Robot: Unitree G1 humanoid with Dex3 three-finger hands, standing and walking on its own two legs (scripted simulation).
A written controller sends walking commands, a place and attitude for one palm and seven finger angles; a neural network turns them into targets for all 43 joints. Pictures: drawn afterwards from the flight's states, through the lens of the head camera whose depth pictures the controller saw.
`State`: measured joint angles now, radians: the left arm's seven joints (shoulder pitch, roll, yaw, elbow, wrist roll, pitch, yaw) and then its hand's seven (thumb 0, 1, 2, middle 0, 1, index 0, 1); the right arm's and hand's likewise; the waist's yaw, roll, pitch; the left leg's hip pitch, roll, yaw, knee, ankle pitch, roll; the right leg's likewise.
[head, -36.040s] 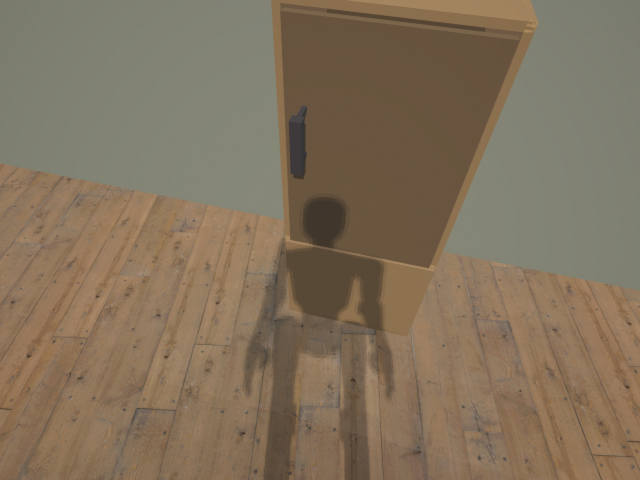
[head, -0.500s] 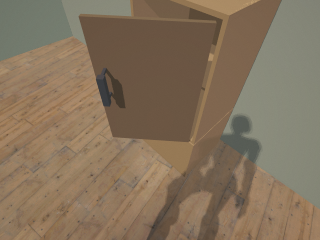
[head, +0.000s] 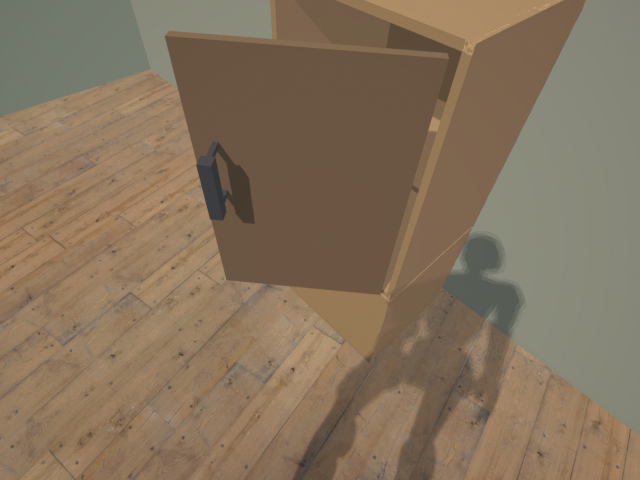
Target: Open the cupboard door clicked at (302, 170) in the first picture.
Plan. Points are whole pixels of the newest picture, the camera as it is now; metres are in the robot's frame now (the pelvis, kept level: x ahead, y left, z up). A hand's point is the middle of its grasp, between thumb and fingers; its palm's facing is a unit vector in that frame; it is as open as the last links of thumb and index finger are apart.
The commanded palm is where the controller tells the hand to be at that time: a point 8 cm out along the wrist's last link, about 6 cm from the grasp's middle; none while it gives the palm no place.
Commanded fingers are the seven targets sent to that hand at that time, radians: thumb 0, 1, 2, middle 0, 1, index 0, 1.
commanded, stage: look again from close up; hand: left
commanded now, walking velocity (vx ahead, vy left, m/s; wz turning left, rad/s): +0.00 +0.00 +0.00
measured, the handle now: (216, 181) +0.58 +0.22 +0.01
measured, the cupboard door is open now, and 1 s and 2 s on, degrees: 41 41 41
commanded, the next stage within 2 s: shuffle to correct the standing spot in 0.60 s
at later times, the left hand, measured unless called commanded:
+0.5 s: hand out of the picture +0.02 +0.22 -0.17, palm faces -0.03 -0.96 -0.26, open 7.4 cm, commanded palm none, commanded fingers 0.00 0.90 0.90 -0.20 -0.30 -0.20 -0.30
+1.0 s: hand out of the picture -0.01 +0.20 -0.19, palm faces +0.00 -0.98 -0.19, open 7.4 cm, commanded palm none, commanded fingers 0.00 0.90 0.90 -0.20 -0.30 -0.20 -0.30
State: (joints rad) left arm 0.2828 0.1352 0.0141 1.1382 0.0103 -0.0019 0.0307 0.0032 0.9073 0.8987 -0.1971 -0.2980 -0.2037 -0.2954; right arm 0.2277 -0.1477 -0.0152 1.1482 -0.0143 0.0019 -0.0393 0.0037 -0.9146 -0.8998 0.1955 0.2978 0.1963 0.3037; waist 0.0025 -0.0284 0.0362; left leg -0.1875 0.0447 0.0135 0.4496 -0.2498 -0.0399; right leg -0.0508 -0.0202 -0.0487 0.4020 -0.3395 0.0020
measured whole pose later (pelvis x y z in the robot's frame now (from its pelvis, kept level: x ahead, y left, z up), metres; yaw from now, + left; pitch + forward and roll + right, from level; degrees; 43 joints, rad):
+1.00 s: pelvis +0.01 +0.03 -0.01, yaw -2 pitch +0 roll +1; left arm 0.34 0.18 0.01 1.09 0.02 0.01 0.03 0.00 0.90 0.90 -0.20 -0.30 -0.20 -0.30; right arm 0.27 -0.18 0.00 1.09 -0.02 -0.02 -0.01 0.00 -0.91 -0.90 0.20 0.30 0.20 0.30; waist 0.01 -0.04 0.03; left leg -0.24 0.02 0.06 0.62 -0.37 0.00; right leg -0.13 -0.06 0.00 0.60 -0.45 0.03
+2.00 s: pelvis -0.04 +0.03 -0.01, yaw -2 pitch +0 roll +0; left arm 0.31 0.21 0.00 1.07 0.02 0.00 0.02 0.00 0.90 0.90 -0.20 -0.30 -0.20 -0.30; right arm 0.30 -0.18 0.00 1.08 -0.01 0.00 -0.01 0.00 -0.91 -0.90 0.20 0.30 0.20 0.30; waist 0.00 -0.01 0.04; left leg -0.29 0.03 0.05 0.53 -0.23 0.00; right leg -0.18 -0.04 -0.03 0.51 -0.33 0.03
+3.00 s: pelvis +0.02 +0.02 -0.01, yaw -2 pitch +1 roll +1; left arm 0.24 0.21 0.02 1.06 0.01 0.00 0.03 0.00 0.90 0.90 -0.20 -0.30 -0.20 -0.30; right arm 0.23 -0.16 -0.01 1.11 -0.01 -0.01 -0.03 0.00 -0.90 -0.90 0.20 0.30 0.20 0.30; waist 0.00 -0.01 0.07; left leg -0.20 0.01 0.06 0.50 -0.31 0.00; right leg -0.18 -0.04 -0.05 0.53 -0.36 0.00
